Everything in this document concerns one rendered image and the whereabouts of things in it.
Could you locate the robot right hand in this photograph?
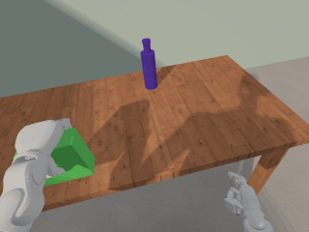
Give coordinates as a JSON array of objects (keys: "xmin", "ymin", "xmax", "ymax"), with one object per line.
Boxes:
[{"xmin": 224, "ymin": 171, "xmax": 262, "ymax": 217}]

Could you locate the sponge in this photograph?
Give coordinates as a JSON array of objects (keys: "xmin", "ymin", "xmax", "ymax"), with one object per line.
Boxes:
[{"xmin": 13, "ymin": 128, "xmax": 96, "ymax": 187}]

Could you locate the right robot forearm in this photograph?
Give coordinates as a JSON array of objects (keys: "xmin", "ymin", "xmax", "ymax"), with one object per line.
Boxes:
[{"xmin": 242, "ymin": 209, "xmax": 273, "ymax": 232}]

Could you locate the robot left hand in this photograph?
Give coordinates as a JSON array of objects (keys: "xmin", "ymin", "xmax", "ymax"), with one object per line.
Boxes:
[{"xmin": 14, "ymin": 118, "xmax": 72, "ymax": 179}]

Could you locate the table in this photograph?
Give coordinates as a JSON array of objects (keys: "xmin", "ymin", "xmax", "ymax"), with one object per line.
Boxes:
[{"xmin": 0, "ymin": 55, "xmax": 309, "ymax": 216}]

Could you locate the left robot forearm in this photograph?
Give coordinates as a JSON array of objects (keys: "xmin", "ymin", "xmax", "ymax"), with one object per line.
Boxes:
[{"xmin": 0, "ymin": 151, "xmax": 50, "ymax": 232}]

